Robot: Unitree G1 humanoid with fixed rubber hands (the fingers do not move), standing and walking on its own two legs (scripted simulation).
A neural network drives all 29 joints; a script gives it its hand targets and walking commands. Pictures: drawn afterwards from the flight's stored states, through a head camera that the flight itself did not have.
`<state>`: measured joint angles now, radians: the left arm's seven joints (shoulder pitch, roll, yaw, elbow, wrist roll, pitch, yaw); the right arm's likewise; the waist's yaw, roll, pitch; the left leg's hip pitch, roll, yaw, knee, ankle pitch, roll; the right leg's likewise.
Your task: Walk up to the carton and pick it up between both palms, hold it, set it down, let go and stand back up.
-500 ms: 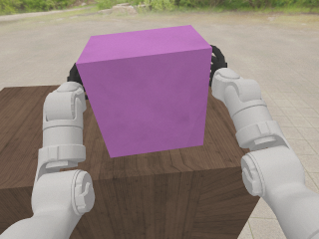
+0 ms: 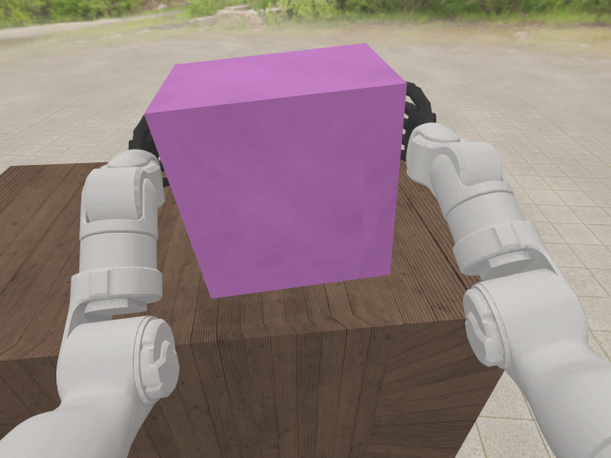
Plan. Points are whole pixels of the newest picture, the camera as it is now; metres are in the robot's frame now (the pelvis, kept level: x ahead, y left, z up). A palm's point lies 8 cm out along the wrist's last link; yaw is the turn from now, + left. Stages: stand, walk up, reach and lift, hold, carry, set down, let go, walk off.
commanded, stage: hold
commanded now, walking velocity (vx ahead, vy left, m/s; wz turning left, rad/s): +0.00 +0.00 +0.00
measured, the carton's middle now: (286, 173) +0.39 +0.00 +0.25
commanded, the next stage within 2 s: set down in 1.36 s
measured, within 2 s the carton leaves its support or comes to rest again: neither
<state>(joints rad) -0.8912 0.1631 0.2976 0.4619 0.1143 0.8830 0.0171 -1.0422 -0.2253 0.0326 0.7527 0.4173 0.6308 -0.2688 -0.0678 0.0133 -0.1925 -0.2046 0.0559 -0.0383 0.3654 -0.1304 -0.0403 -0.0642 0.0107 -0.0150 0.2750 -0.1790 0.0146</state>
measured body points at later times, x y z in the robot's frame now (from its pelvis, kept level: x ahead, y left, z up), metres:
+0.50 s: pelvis +0.01 +0.00 +0.00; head -0.08 +0.01 +0.44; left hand +0.39 +0.18 +0.27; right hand +0.39 -0.16 +0.29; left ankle +0.04 +0.14 -0.75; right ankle -0.02 -0.13 -0.75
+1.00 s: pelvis +0.00 +0.00 +0.00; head -0.09 +0.01 +0.44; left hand +0.39 +0.17 +0.27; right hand +0.39 -0.16 +0.29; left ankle +0.04 +0.14 -0.75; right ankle -0.02 -0.13 -0.75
